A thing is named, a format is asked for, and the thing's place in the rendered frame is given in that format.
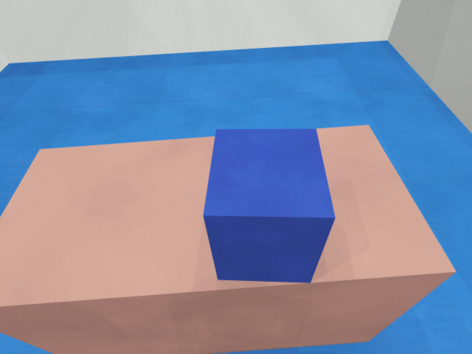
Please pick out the pedestal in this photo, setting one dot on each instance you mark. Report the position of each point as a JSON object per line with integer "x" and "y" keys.
{"x": 104, "y": 250}

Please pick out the carton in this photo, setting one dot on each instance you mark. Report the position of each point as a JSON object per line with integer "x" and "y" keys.
{"x": 268, "y": 210}

